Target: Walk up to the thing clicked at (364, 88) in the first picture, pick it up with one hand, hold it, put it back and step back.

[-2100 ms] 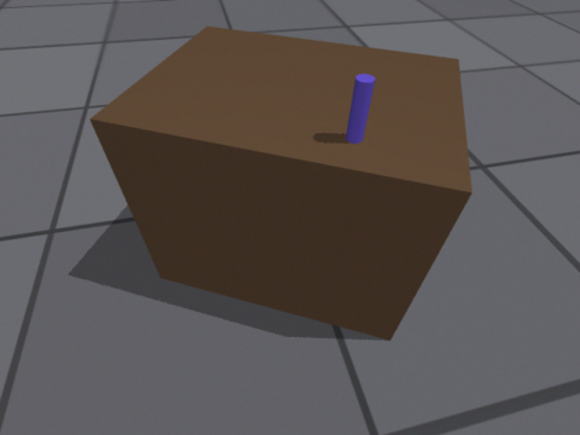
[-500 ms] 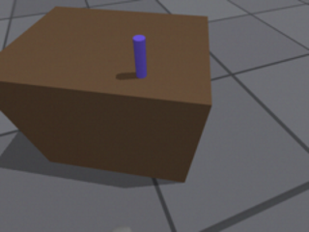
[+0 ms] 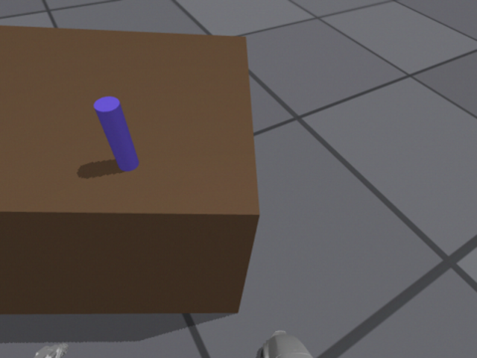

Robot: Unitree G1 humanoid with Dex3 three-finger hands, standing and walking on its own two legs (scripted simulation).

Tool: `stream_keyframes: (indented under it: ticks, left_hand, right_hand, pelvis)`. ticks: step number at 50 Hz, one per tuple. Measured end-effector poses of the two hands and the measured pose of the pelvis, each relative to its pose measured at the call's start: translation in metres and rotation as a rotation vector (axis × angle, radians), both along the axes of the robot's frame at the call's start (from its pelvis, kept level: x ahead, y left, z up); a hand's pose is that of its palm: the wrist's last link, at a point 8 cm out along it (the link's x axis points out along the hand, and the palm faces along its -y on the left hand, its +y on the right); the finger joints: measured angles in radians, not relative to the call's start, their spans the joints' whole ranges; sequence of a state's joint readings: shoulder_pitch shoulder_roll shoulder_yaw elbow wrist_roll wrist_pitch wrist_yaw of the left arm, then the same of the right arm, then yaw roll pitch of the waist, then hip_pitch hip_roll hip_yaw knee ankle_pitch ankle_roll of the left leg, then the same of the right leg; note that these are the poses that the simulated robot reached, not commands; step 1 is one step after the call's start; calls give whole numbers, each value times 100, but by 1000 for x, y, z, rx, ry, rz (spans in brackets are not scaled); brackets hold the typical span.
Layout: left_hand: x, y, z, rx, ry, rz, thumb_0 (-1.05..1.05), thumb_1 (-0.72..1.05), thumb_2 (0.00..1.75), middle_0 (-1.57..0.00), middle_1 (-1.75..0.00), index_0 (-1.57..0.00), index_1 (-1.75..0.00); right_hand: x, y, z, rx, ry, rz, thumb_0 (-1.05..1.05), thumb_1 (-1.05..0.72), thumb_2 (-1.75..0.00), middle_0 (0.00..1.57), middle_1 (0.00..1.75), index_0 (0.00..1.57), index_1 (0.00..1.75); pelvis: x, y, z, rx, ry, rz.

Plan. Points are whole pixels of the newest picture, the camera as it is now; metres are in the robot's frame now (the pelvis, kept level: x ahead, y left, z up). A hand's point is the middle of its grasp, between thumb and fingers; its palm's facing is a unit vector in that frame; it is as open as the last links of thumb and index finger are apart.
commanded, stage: walk up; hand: left
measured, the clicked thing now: (119, 137) +0.50 +0.23 +0.07
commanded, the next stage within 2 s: none
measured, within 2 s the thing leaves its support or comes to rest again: neither
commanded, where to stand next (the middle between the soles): +0.07 +0.01 m, yaw +2 degrees
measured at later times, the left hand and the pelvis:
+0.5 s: hand out of the picture +0.12 +0.27 -0.15, palm faces +0.03 -0.88 -0.47, open 7.4 cm; pelvis +0.03 -0.02 -0.02, yaw +3 degrees
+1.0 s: hand out of the picture +0.06 +0.28 -0.15, palm faces +0.02 -0.92 -0.39, open 7.4 cm; pelvis +0.01 +0.01 -0.01, yaw +3 degrees
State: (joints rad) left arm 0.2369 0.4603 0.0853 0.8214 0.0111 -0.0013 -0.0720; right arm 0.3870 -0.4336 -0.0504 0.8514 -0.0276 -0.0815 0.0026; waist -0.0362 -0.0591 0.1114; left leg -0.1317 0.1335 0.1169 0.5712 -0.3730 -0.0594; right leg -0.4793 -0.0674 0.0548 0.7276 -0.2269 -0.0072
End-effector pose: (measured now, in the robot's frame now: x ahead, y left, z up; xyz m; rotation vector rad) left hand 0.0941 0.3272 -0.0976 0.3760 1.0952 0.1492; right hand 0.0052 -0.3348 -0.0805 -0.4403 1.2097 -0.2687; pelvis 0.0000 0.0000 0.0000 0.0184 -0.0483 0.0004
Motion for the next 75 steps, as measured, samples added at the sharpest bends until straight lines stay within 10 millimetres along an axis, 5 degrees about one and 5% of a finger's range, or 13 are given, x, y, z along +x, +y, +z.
stream_keyframes:
  ticks: [4, 11, 16, 22, 31, 37, 44, 49, 58, 75]
  left_hand:
    - [34, -29, -5, 49, -18, -3, 1, 90, 90, -20, -30, -20, -30]
    - [56, -72, 3, 45, -31, -2, 1, 90, 90, -21, -30, -21, -30]
    - [57, -72, 2, 61, -57, 30, 1, 90, 90, -21, -30, -21, -30]
    - [36, -45, -4, 95, -50, 71, 1, 90, 90, -21, -30, -21, -30]
    - [-12, 16, -29, 106, 27, 143, 1, 90, 90, -21, -30, -21, -30]
    - [-38, 22, -28, 59, 91, 180, 1, 90, 90, -21, -30, -20, -30]
    - [-48, 3, -23, 43, 131, 161, 1, 90, 90, -21, -30, -20, -30]
    - [-44, -7, -16, 25, 111, 136, 1, 90, 90, -21, -30, -21, -30]
    - [-9, -16, -5, 12, 18, 100, 1, 90, 90, -21, -30, -21, -30]
    - [26, -22, 2, -18, 30, 60, 1, 90, 90, -21, -30, -20, -30]
  right_hand:
    - [32, -26, -34, 37, 14, -21, 1, -90, -89, 20, 30, 20, 30]
    - [86, -22, -56, 125, 4, 0, 1, -91, -89, 20, 30, 20, 30]
    - [107, -19, -58, 133, 12, 37, 1, -91, -89, 20, 30, 20, 30]
    - [120, -18, -50, 89, 2, 71, 1, -91, -89, 20, 30, 20, 30]
    - [103, 11, -36, 25, -26, 90, 1, -91, -89, 20, 30, 20, 30]
    - [91, 35, -26, 52, -14, 89, 1, -91, -89, 20, 30, 20, 30]
    - [101, 36, -36, 87, -41, 96, 1, -90, -89, 20, 30, 21, 30]
    - [110, 40, -35, 114, -84, 88, 1, -91, -89, 20, 30, 20, 30]
    - [111, 35, -26, 126, -100, 75, 1, -91, -89, 20, 30, 20, 30]
    - [84, 32, -18, 111, -15, -6, 1, -91, -89, 20, 30, 20, 30]
  pelvis:
    - [21, -26, -17, -20, 0, -7]
    - [40, -44, -12, -7, 18, 1]
    - [45, -48, -13, -9, 22, 17]
    - [35, -35, -18, -8, 28, 46]
    - [16, 5, -28, 0, 21, 60]
    - [16, 10, -14, -29, 26, 67]
    - [13, 6, -11, -62, 12, 51]
    - [14, 6, -6, -19, 11, 46]
    - [17, -1, 1, -15, 4, 34]
    - [22, 5, 15, -15, 8, 7]
